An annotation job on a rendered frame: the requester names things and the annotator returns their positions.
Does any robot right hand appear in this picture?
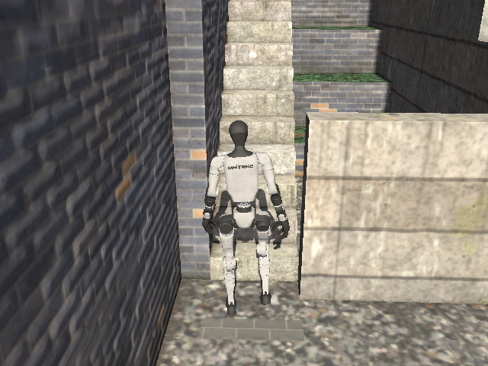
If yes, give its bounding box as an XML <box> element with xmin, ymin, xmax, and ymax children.
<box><xmin>272</xmin><ymin>219</ymin><xmax>290</xmax><ymax>240</ymax></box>

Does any robot right foot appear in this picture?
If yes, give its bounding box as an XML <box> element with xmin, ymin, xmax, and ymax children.
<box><xmin>261</xmin><ymin>292</ymin><xmax>271</xmax><ymax>304</ymax></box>

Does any left robot upper arm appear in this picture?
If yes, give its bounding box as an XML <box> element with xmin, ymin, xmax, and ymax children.
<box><xmin>207</xmin><ymin>155</ymin><xmax>225</xmax><ymax>197</ymax></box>

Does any robot left thigh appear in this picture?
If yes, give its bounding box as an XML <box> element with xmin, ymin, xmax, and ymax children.
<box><xmin>218</xmin><ymin>213</ymin><xmax>236</xmax><ymax>271</ymax></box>

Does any right robot upper arm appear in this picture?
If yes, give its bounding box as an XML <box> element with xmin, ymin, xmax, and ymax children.
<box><xmin>256</xmin><ymin>152</ymin><xmax>278</xmax><ymax>195</ymax></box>

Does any robot right forearm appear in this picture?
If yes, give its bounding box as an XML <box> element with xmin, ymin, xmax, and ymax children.
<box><xmin>270</xmin><ymin>183</ymin><xmax>287</xmax><ymax>221</ymax></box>

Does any robot left hand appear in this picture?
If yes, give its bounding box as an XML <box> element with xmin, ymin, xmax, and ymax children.
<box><xmin>202</xmin><ymin>217</ymin><xmax>219</xmax><ymax>234</ymax></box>

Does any robot left forearm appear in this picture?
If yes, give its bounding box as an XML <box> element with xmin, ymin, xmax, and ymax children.
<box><xmin>203</xmin><ymin>186</ymin><xmax>216</xmax><ymax>219</ymax></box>

